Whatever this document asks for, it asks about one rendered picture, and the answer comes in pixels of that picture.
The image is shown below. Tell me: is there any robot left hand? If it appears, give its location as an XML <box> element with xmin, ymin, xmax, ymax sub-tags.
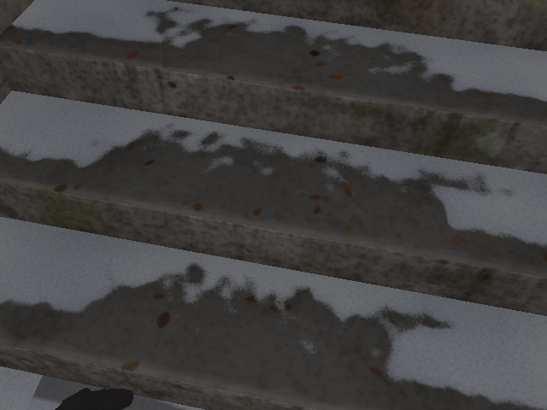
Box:
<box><xmin>55</xmin><ymin>388</ymin><xmax>133</xmax><ymax>410</ymax></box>

